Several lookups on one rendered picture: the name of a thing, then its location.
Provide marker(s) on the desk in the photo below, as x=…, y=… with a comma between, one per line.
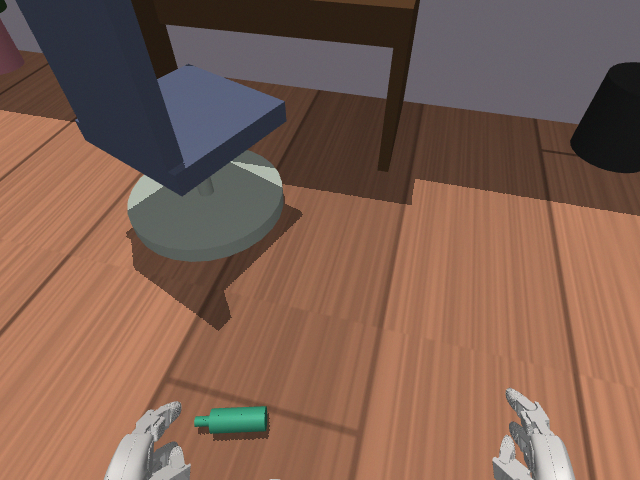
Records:
x=384, y=23

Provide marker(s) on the office chair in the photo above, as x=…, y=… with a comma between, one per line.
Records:
x=203, y=195

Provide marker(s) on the potted plant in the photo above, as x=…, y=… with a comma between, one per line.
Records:
x=10, y=57

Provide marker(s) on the right robot hand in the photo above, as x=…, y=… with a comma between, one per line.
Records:
x=545, y=454

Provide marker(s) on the left robot hand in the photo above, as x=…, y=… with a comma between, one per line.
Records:
x=135, y=459

